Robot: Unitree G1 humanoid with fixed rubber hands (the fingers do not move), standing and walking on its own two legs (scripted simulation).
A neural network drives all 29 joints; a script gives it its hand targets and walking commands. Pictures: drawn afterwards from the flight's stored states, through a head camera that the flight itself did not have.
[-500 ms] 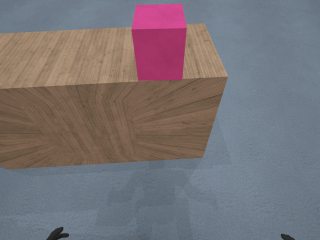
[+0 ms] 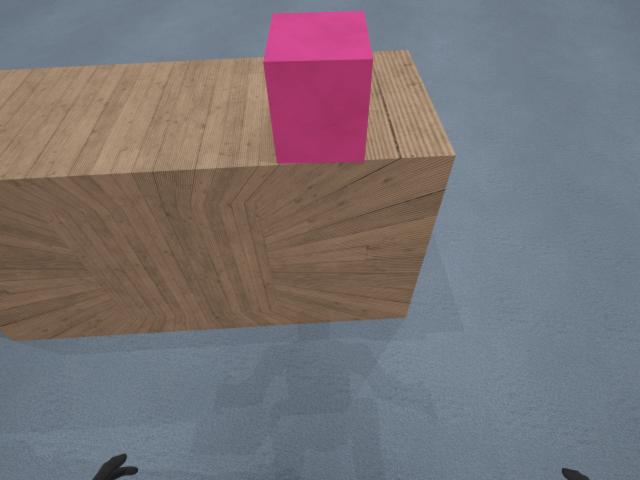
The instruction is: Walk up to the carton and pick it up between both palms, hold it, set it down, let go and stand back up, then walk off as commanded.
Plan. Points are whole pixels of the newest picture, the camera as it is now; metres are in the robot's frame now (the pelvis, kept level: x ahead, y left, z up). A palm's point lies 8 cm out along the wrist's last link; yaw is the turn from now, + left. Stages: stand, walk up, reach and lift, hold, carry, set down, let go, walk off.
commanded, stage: stand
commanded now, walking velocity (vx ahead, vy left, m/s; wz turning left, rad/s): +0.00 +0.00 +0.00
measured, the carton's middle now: (319, 89) +0.82 -0.02 +0.06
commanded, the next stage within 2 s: none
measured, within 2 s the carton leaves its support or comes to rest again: neither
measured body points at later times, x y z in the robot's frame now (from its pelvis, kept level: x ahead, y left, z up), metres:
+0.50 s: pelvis +0.00 +0.00 +0.00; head +0.01 +0.00 +0.45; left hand +0.13 +0.31 -0.11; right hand +0.07 -0.32 -0.12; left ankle +0.07 +0.12 -0.73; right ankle +0.00 -0.12 -0.73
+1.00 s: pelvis +0.00 +0.00 +0.00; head +0.01 +0.00 +0.45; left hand +0.13 +0.31 -0.11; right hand +0.07 -0.32 -0.12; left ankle +0.07 +0.12 -0.73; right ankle +0.00 -0.12 -0.73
